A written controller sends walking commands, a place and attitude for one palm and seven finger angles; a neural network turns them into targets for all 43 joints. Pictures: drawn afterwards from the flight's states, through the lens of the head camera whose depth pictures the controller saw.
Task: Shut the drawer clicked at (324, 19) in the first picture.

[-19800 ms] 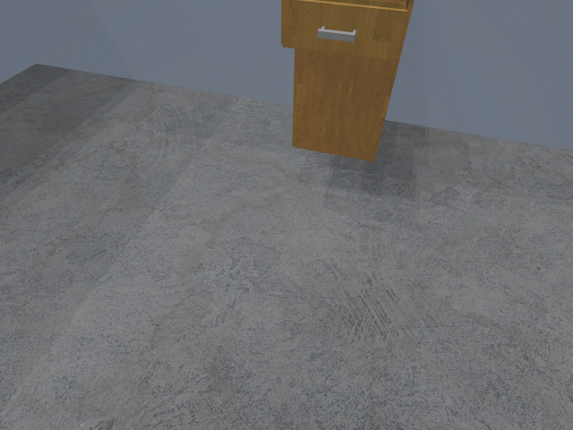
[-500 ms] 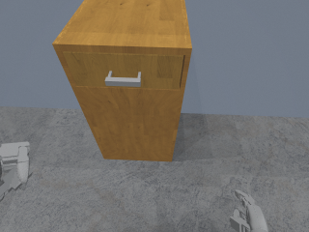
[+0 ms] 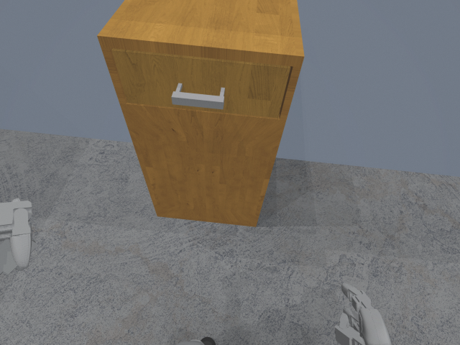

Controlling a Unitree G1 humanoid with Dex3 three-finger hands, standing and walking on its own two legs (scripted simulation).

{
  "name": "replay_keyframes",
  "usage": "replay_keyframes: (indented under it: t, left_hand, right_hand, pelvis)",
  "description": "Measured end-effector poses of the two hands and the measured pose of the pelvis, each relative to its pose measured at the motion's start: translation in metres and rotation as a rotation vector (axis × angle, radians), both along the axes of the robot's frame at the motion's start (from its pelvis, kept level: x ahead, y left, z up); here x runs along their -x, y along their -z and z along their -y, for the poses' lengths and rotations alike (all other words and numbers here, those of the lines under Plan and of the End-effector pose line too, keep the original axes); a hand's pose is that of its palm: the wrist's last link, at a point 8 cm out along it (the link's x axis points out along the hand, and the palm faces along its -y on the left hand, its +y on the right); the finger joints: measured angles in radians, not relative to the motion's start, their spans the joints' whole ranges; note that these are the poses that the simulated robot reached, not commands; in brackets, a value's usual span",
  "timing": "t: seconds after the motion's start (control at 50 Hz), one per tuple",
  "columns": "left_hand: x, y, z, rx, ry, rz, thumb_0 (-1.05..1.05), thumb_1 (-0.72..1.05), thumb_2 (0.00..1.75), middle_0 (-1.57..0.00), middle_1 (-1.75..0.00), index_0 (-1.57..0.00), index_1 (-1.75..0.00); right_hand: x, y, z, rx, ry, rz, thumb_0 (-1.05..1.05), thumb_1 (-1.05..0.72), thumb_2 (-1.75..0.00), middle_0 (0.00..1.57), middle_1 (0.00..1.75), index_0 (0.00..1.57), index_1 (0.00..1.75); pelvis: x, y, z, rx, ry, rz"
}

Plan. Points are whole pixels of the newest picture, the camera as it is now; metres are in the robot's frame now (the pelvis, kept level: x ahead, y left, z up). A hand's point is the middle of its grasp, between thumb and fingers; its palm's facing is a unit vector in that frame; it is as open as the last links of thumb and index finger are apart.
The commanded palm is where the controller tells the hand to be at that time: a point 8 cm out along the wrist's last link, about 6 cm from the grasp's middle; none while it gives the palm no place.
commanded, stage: step back with the hand held close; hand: left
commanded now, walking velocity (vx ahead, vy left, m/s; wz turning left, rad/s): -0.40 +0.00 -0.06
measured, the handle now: (199, 94) +0.68 +0.13 +0.01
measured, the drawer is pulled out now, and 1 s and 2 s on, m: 0.00 0.00 0.00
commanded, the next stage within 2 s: stop stepping back and stand still in 0.48 s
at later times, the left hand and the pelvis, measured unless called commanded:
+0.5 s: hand out of the picture +0.10 +0.22 +0.17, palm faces +0.27 -0.84 -0.48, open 3.3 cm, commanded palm +0.03 +0.27 +0.18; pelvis -0.10 -0.01 +0.00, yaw -2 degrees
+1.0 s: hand out of the picture +0.00 +0.23 +0.17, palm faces +0.30 -0.82 -0.49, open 3.3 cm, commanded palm -0.06 +0.27 +0.18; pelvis -0.19 -0.01 +0.01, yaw -1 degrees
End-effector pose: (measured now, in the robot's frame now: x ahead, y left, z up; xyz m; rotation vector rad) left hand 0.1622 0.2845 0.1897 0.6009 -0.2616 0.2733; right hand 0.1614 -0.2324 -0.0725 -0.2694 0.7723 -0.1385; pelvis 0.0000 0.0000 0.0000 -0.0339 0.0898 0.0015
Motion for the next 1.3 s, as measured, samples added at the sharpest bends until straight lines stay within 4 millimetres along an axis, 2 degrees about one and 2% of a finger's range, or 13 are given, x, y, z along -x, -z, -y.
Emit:
replay_keyframes:
  t: [0.1,0.2,0.3,0.4,0.48,0.56,0.64,0.76,0.84,0.94,1.08,1.22,1.3]
  left_hand:
    - [0.008,0.007,0.025,0.028,0.062,-0.039,0.01,0.89,0.9,-1.41,-1.6,-1.41,-1.6]
    - [0.027,0.002,0.043,0.01,0.144,-0.043,0.01,0.89,0.9,-1.41,-1.59,-1.41,-1.6]
    - [0.048,-0.003,0.027,0.013,0.108,0.009,0.01,0.88,0.9,-1.41,-1.59,-1.41,-1.59]
    - [0.065,0.0,0.014,0.045,0.071,0.028,0.01,0.89,0.9,-1.41,-1.59,-1.41,-1.6]
    - [0.088,0.001,0.017,0.048,0.068,0.006,0.01,0.89,0.9,-1.41,-1.59,-1.41,-1.6]
    - [0.121,0.004,0.026,0.028,0.075,-0.016,0.01,0.89,0.9,-1.4,-1.6,-1.41,-1.6]
    - [0.146,0.0,0.03,0.072,0.065,0.015,0.01,0.89,0.9,-1.41,-1.59,-1.41,-1.6]
    - [0.154,0.006,0.013,0.104,0.008,0.049,0.01,0.89,0.9,-1.41,-1.59,-1.41,-1.6]
    - [0.162,0.006,0.007,0.082,0.016,0.01,0.01,0.89,0.9,-1.41,-1.6,-1.41,-1.6]
    - [0.185,0.001,0.015,0.041,0.034,-0.023,0.02,0.89,0.9,-1.41,-1.6,-1.41,-1.6]
    - [0.216,0.004,0.012,0.071,-0.023,0.018,0.01,0.89,0.9,-1.41,-1.59,-1.41,-1.6]
    - [0.209,0.013,-0.004,0.115,-0.092,0.067,0.01,0.89,0.9,-1.41,-1.6,-1.41,-1.6]
    - [0.2,0.005,0.004,0.079,-0.075,0.06,0.02,0.89,0.9,-1.41,-1.6,-1.41,-1.6]
  right_hand:
    - [-0.001,0.003,0.005,-0.028,-0.035,0.017,0.01,-0.91,-0.9,0.2,0.3,0.21,0.3]
    - [0.017,-0.004,0.015,-0.052,0.015,0.039,0.01,-0.91,-0.9,0.2,0.3,0.21,0.3]
    - [0.042,-0.015,0.028,-0.001,0.067,0.039,0.01,-0.91,-0.9,0.2,0.3,0.21,0.3]
    - [0.067,-0.022,0.031,0.036,0.062,0.059,0.01,-0.91,-0.9,0.2,0.3,0.21,0.3]
    - [0.088,-0.022,0.027,0.021,0.046,0.095,0.01,-0.91,-0.9,0.2,0.3,0.2,0.3]
    - [0.111,-0.01,0.023,-0.013,0.027,0.091,0.01,-0.91,-0.9,0.2,0.3,0.21,0.3]
    - [0.147,-0.001,0.016,-0.028,0.035,-0.008,0.01,-0.91,-0.9,0.2,0.3,0.21,0.3]
    - [0.187,0.005,0.011,-0.007,0.076,-0.028,0.01,-0.91,-0.9,0.2,0.3,0.21,0.3]
    - [0.204,-0.002,0.005,-0.02,0.087,0.014,0.01,-0.91,-0.9,0.2,0.3,0.21,0.3]
    - [0.218,-0.007,0.002,-0.046,0.077,0.058,0.01,-0.91,-0.9,0.2,0.3,0.21,0.3]
    - [0.224,0.001,0.012,-0.006,0.046,0.022,0.01,-0.91,-0.9,0.2,0.3,0.21,0.3]
    - [0.219,0.003,0.009,0.01,0.062,0.047,0.01,-0.91,-0.9,0.2,0.3,0.21,0.3]
    - [0.21,0.0,-0.003,-0.045,0.028,0.073,0.01,-0.91,-0.9,0.2,0.3,0.2,0.3]
  pelvis:
    - [0.024,0.001,0.011,-0.009,0.035,-0.01]
    - [0.043,0.0,0.02,0.019,0.033,0.019]
    - [0.047,0.0,0.017,0.022,0.013,0.033]
    - [0.072,-0.001,0.01,0.002,0.031,0.057]
    - [0.097,-0.001,0.01,0.013,0.026,0.052]
    - [0.123,0.006,0.016,-0.006,0.041,0.026]
    - [0.137,-0.002,0.015,-0.014,0.043,0.038]
    - [0.153,0.0,0.004,-0.012,0.022,0.052]
    - [0.169,-0.004,0.001,-0.038,0.037,0.081]
    - [0.184,-0.007,0.004,-0.028,0.025,0.093]
    - [0.193,-0.001,0.004,-0.009,0.009,0.107]
    - [0.19,0.003,-0.002,-0.025,-0.002,0.131]
    - [0.186,0.0,0.005,-0.041,-0.006,0.116]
